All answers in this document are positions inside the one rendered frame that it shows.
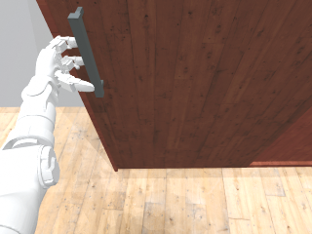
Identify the robot left hand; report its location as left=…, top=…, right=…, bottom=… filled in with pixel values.
left=35, top=36, right=95, bottom=93

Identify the wardrobe door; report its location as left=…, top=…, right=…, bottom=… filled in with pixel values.
left=46, top=0, right=312, bottom=170
left=254, top=106, right=312, bottom=162

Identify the handle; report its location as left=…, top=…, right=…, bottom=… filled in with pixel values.
left=67, top=7, right=104, bottom=98

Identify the robot left upper arm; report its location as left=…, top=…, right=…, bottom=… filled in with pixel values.
left=0, top=144, right=60, bottom=234

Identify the left robot forearm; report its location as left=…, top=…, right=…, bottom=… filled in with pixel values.
left=0, top=75, right=59, bottom=151

